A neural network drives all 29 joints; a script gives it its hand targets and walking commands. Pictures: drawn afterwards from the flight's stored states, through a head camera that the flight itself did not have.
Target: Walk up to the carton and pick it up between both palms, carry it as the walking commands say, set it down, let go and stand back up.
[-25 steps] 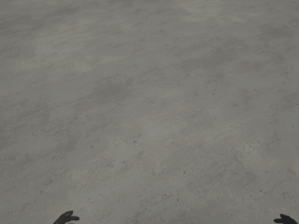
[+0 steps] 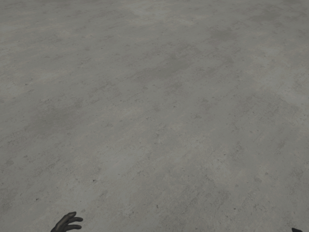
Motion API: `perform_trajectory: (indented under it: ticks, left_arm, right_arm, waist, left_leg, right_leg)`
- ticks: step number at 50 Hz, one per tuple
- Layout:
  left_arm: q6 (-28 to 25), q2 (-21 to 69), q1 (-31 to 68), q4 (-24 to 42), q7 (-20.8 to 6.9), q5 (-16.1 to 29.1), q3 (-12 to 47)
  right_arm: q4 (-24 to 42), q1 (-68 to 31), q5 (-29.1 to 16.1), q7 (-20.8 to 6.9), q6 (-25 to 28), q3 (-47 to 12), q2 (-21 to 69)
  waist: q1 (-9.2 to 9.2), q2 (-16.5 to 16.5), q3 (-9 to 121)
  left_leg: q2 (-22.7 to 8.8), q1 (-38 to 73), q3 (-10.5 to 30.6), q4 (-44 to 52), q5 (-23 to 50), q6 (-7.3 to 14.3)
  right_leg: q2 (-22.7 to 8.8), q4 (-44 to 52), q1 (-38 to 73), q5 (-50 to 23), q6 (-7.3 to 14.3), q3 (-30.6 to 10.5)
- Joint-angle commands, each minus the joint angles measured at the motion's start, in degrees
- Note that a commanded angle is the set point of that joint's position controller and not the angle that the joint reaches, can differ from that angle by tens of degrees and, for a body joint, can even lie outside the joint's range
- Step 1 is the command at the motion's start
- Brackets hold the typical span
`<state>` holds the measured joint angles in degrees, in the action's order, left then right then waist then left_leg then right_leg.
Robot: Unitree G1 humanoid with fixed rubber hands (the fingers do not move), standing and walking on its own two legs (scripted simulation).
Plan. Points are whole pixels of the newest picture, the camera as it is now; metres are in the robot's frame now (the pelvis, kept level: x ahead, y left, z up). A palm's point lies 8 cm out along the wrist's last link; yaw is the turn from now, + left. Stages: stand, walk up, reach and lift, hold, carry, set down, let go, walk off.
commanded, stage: walk up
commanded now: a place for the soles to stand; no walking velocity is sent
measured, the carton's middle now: out of the picture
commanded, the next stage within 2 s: none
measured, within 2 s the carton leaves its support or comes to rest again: neither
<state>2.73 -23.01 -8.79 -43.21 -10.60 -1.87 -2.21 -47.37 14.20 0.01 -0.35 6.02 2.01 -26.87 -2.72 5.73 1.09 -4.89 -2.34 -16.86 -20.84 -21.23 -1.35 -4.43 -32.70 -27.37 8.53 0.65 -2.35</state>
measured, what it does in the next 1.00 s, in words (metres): walks ahead, turning right: right foot, then left foot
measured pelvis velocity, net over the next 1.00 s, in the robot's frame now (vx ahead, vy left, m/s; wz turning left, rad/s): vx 0.48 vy -0.10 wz -0.29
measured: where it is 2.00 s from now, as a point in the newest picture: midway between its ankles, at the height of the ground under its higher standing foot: (199, 138)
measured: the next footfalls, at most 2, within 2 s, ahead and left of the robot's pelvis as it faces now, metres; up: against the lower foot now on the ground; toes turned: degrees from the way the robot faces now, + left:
right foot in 0.04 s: +0.14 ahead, -0.17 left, +0.00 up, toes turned -1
left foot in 0.26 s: +0.20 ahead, +0.08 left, +0.00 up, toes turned +8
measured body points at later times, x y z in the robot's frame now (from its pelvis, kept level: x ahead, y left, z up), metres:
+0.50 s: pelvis +0.23 -0.03 +0.01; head +0.26 +0.01 +0.46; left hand +0.43 +0.23 -0.11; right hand +0.26 -0.38 -0.04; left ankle +0.16 +0.08 -0.74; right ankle +0.24 -0.23 -0.68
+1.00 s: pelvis +0.48 -0.10 +0.01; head +0.51 -0.08 +0.45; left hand +0.67 +0.16 -0.12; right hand +0.50 -0.46 -0.06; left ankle +0.47 -0.01 -0.74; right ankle +0.42 -0.27 -0.66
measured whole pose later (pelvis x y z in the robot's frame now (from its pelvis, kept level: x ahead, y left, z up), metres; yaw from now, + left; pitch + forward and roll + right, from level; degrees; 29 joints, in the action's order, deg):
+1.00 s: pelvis +0.48 -0.10 +0.01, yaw -17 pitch +2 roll -2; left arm 2.0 -24.0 -11.0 -47.2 -7.0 -2.5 -2.2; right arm -47.2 13.8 0.0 0.7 7.9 2.0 -25.3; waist 1.0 1.9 0.6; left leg -5.3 -11.5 -12.4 -27.3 -18.0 1.3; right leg 1.2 -59.0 -29.6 16.5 2.5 -6.6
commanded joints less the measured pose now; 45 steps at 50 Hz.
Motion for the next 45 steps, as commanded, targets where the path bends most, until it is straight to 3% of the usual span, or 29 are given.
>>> perform_trajectory:
  ticks: [1,2,3,4,6,9,11,12,13,14,15,16,18,20,23,27,30,31,32,33,34,36,37,40,41,42,43,44,45]
  left_arm:
    - [-2.82,-12.60,-4.76,3.57,1.86,-0.56,-5.57]
    - [-3.02,-16.78,-13.64,1.80,2.98,-0.92,-7.44]
    - [-2.92,-20.79,-12.88,2.51,4.26,-0.54,-8.79]
    - [-2.83,-21.23,-10.59,4.00,4.31,0.31,-8.83]
    - [-2.68,-18.39,-11.88,3.64,4.62,1.51,-8.32]
    - [-2.51,-16.55,-4.91,4.92,4.07,0.96,-5.86]
    - [-2.28,-14.99,4.17,7.00,2.97,0.84,-4.06]
    - [-2.40,-12.98,10.21,7.99,2.49,0.86,-3.26]
    - [-3.05,-7.71,10.71,9.49,2.83,0.08,-2.83]
    - [-2.63,-7.94,9.43,9.01,3.46,-1.60,-2.45]
    - [-2.34,-12.17,7.84,8.29,3.75,-2.28,-3.16]
    - [-2.00,-16.04,9.26,7.04,2.87,-2.02,-4.45]
    - [-1.30,-13.99,8.72,5.25,1.47,-0.65,-5.18]
    - [-1.66,-10.32,6.32,3.95,0.56,1.52,-4.42]
    - [-1.87,-8.16,7.55,5.32,0.35,2.35,-2.78]
    - [-2.48,-8.00,9.50,6.50,0.68,0.90,-2.33]
    - [-3.07,-11.17,-2.67,3.32,2.41,-0.29,-4.34]
    - [-3.30,-14.14,-9.63,1.36,3.31,-0.80,-5.84]
    - [-3.51,-18.87,-15.80,0.20,4.43,-1.18,-7.81]
    - [-3.52,-22.75,-14.39,1.06,5.54,-0.52,-9.08]
    - [-3.30,-21.97,-13.79,1.72,5.43,0.30,-9.10]
    - [-3.17,-19.24,-12.30,1.70,5.70,1.41,-8.48]
    - [-3.13,-18.35,-10.62,1.71,5.84,1.29,-7.59]
    - [-2.54,-16.16,-5.01,2.88,4.91,0.71,-5.60]
    - [-2.31,-15.61,-0.32,4.02,4.42,0.65,-4.84]
    - [-2.28,-14.11,7.00,5.52,3.91,0.82,-3.86]
    - [-3.20,-9.12,10.66,7.21,4.09,0.36,-3.11]
    - [-3.65,-7.03,9.71,7.18,4.64,-1.14,-2.53]
    - [-3.29,-11.06,6.62,6.10,5.14,-1.81,-2.99]
  right_arm:
    - [1.88,-2.31,-0.59,0.20,0.08,6.79,-16.80]
    - [3.52,-3.82,-0.53,0.14,0.41,6.16,-15.25]
    - [4.86,-3.35,-0.26,0.03,0.88,4.51,-11.65]
    - [4.76,-4.07,-0.14,0.87,1.45,4.85,-12.04]
    - [6.60,-9.53,-0.72,0.73,2.82,4.36,-12.83]
    - [6.22,-6.78,-0.28,0.50,3.09,4.75,-12.24]
    - [2.49,1.43,-0.69,0.79,3.15,5.13,-11.18]
    - [-0.80,10.87,-0.39,0.94,3.09,5.86,-11.72]
    - [-2.27,18.83,1.43,1.36,2.86,8.04,-17.87]
    - [-1.11,16.01,1.75,2.31,2.90,9.47,-23.13]
    - [0.97,9.88,0.55,2.58,2.96,9.93,-24.36]
    - [1.31,4.84,0.14,2.25,3.31,8.97,-20.17]
    - [1.15,2.79,0.41,1.95,3.35,8.03,-15.54]
    - [-0.25,1.46,0.83,1.74,2.57,6.73,-14.13]
    - [-1.29,2.32,0.90,1.07,1.50,6.61,-14.29]
    - [-0.88,3.78,0.47,0.66,0.02,6.46,-15.56]
    - [0.49,1.09,-0.30,0.40,-0.94,6.77,-17.16]
    - [1.58,0.12,-0.20,0.32,-0.76,6.48,-16.57]
    - [3.45,-0.95,-0.44,0.22,0.02,5.55,-14.37]
    - [4.81,-0.94,-0.32,0.15,0.79,4.23,-11.32]
    - [5.14,-2.99,-0.57,0.88,1.53,4.30,-11.53]
    - [6.23,-6.87,-1.07,0.94,3.25,3.83,-12.31]
    - [6.17,-7.13,-1.07,0.71,3.47,3.87,-11.92]
    - [5.10,-4.83,-0.86,0.97,3.21,4.26,-11.78]
    - [3.11,-0.77,-1.00,1.13,3.20,4.43,-11.27]
    - [-0.17,8.02,-0.97,1.28,3.31,4.86,-10.57]
    - [-2.90,17.98,0.68,1.99,3.02,7.06,-15.75]
    - [-2.86,18.26,1.71,2.99,2.96,8.56,-21.07]
    - [-0.53,11.82,0.66,3.39,2.71,8.89,-22.26]
  waist:
    - [7.70,-8.63,11.25]
    - [12.55,-0.92,15.58]
    - [11.17,9.66,12.54]
    - [10.07,8.23,11.16]
    - [11.73,3.04,5.85]
    - [7.44,5.20,3.59]
    - [1.10,4.48,4.63]
    - [-4.90,0.98,7.69]
    - [-8.79,-17.15,12.02]
    - [-7.87,-16.48,10.24]
    - [-4.98,-11.49,9.64]
    - [-2.79,-2.88,5.08]
    - [-0.42,-4.14,-2.44]
    - [1.03,-7.36,-3.11]
    - [0.45,-10.17,-1.92]
    - [-0.49,-11.97,1.40]
    - [5.35,-13.42,12.07]
    - [9.16,-10.59,16.16]
    - [12.68,-2.54,18.83]
    - [11.25,7.74,14.70]
    - [11.69,4.02,11.40]
    - [11.96,-0.40,5.16]
    - [10.75,-0.02,4.00]
    - [7.57,4.28,4.63]
    - [4.14,3.34,4.97]
    - [-1.92,1.15,7.39]
    - [-8.40,-14.52,12.47]
    - [-8.17,-19.74,10.85]
    - [-5.32,-13.57,12.39]
  left_leg:
    - [-11.16,3.06,0.15,-19.69,38.23,6.52]
    - [-6.93,-11.35,-0.59,-35.33,32.94,4.93]
    - [1.55,-31.88,1.66,-41.82,-3.68,3.83]
    - [4.30,-42.39,8.09,-42.60,-11.46,1.89]
    - [0.58,-43.45,11.50,-37.70,-7.98,0.82]
    - [0.97,-30.77,11.92,-19.74,-8.21,0.73]
    - [2.93,-8.74,8.01,-4.32,4.05,0.20]
    - [1.37,11.14,7.99,1.67,14.50,0.38]
    - [-15.30,26.22,25.60,6.07,11.59,3.35]
    - [-31.58,25.31,35.88,10.70,8.58,6.54]
    - [-34.19,20.33,37.45,11.48,-1.31,9.05]
    - [-29.07,12.42,29.00,10.74,-9.02,7.81]
    - [-19.18,0.90,15.53,11.95,-0.64,1.50]
    - [-10.71,-2.90,8.07,13.52,12.27,-0.56]
    - [-8.10,5.60,4.16,10.88,25.73,3.28]
    - [-9.26,13.78,2.32,5.63,31.83,5.94]
    - [-10.56,13.08,1.49,-13.67,42.76,6.70]
    - [-9.18,3.70,1.31,-25.73,39.70,5.43]
    - [-5.28,-13.73,1.75,-37.90,26.57,4.20]
    - [2.49,-33.99,3.99,-44.05,-8.24,3.38]
    - [4.08,-43.11,10.90,-45.03,-11.91,1.88]
    - [0.56,-44.46,13.63,-39.63,-7.29,0.16]
    - [0.25,-41.49,14.02,-33.04,-6.90,-0.07]
    - [1.99,-27.50,12.61,-16.58,-7.33,-0.11]
    - [1.86,-16.22,11.87,-8.48,-1.81,-0.15]
    - [1.75,3.51,9.50,1.30,11.51,-0.18]
    - [-10.09,22.60,22.79,5.86,8.98,2.29]
    - [-28.95,26.78,36.32,8.50,16.60,4.96]
    - [-33.00,26.18,37.88,7.65,15.76,8.65]
  right_leg:
    - [5.94,8.17,15.35,0.97,6.69,6.31]
    - [2.86,9.73,30.10,7.00,10.73,-4.96]
    - [-5.81,11.65,41.06,5.60,14.26,-24.54]
    - [-7.35,10.16,47.49,-6.42,19.78,-36.74]
    - [-6.46,8.29,41.73,-14.18,19.10,-28.25]
    - [-4.56,8.75,25.21,-10.02,16.27,-23.42]
    - [-1.48,6.31,6.66,-5.47,13.37,-17.20]
    - [2.49,-0.87,-7.89,-3.38,9.94,-9.57]
    - [8.54,-16.34,-24.35,5.78,5.56,0.49]
    - [4.95,-25.59,-31.24,15.57,1.88,-3.30]
    - [0.52,-29.14,-29.82,13.67,0.97,-6.91]
    - [-2.50,-28.53,-25.94,7.20,0.09,-7.50]
    - [-2.82,-25.71,-18.29,2.67,-0.68,-2.22]
    - [0.20,-21.82,-10.76,-5.62,-1.06,1.54]
    - [1.47,-12.49,-10.80,-7.41,-0.87,5.25]
    - [3.11,3.17,-7.74,-4.29,0.40,8.45]
    - [8.59,8.81,8.16,-1.34,4.44,9.43]
    - [8.99,8.79,19.79,0.17,8.06,3.80]
    - [2.48,8.89,33.67,4.26,12.37,-9.58]
    - [-4.86,9.75,42.57,0.44,16.61,-28.51]
    - [-6.03,9.56,46.65,-8.97,21.18,-37.85]
    - [-5.20,6.45,39.93,-19.91,20.41,-28.64]
    - [-3.88,5.50,35.65,-21.20,19.24,-25.45]
    - [-3.00,7.67,21.29,-15.96,16.87,-25.19]
    - [-2.15,5.13,11.20,-14.39,15.58,-22.14]
    - [1.44,-0.70,-3.24,-9.06,12.08,-14.76]
    - [7.32,-15.88,-21.13,-1.71,7.17,-5.81]
    - [8.92,-26.14,-32.90,14.88,2.16,-3.00]
    - [3.49,-31.45,-32.58,14.84,1.06,-6.56]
